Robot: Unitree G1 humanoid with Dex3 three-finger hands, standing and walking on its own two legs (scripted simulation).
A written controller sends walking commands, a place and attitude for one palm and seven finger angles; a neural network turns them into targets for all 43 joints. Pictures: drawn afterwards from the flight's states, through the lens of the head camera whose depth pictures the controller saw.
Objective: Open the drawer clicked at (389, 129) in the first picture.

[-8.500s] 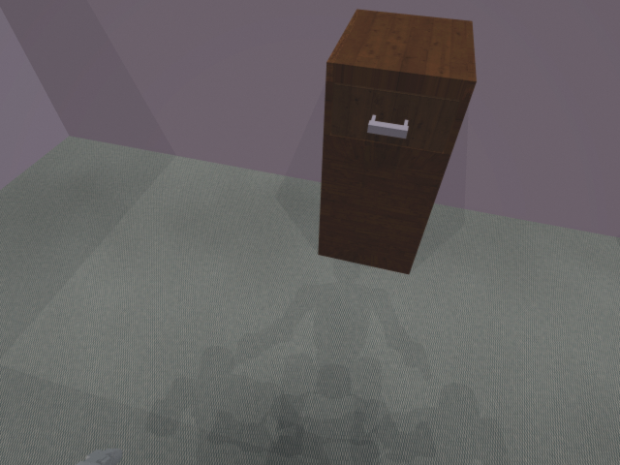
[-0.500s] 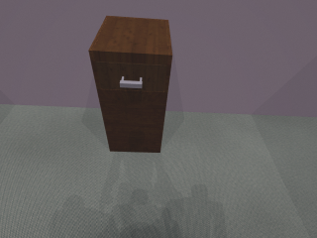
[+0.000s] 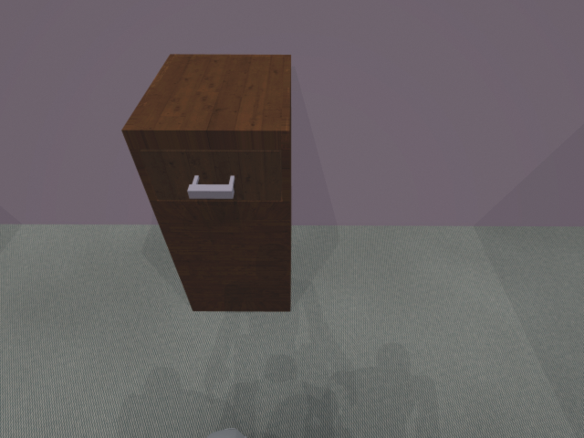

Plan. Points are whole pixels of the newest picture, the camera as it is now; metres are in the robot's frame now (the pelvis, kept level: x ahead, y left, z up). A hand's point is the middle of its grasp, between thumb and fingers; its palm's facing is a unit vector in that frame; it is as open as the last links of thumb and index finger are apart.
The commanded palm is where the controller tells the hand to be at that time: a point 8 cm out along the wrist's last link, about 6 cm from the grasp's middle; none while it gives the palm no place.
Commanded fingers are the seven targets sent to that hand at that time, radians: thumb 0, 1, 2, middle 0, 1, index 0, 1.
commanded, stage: take the last steps up to it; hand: left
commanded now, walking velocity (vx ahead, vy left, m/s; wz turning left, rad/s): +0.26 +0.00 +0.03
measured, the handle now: (212, 185) +0.70 +0.24 -0.10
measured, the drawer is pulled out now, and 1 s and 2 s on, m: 0.00 0.00 0.00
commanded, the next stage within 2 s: come to a stop and stand still in 0.30 s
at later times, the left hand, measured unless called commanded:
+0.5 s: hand (174, 424) +0.19 +0.21 -0.18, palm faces +0.05 -0.98 -0.20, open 7.3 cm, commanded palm none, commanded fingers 0.00 0.90 0.90 -0.20 -0.30 -0.20 -0.30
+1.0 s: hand (169, 398) +0.23 +0.23 -0.18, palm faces +0.07 -0.96 -0.26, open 7.3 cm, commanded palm none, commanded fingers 0.00 0.90 0.90 -0.20 -0.30 -0.20 -0.30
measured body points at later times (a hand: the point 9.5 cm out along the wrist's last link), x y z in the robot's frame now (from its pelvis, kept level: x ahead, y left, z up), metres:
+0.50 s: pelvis +0.16 +0.03 +0.00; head +0.17 +0.03 +0.45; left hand +0.19 +0.26 -0.16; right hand +0.16 -0.20 -0.16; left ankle +0.14 +0.14 -0.74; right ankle +0.21 -0.11 -0.71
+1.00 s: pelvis +0.14 +0.03 -0.02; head +0.14 +0.03 +0.43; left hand +0.23 +0.28 -0.16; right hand +0.23 -0.22 -0.16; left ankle +0.14 +0.15 -0.75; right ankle +0.24 -0.10 -0.74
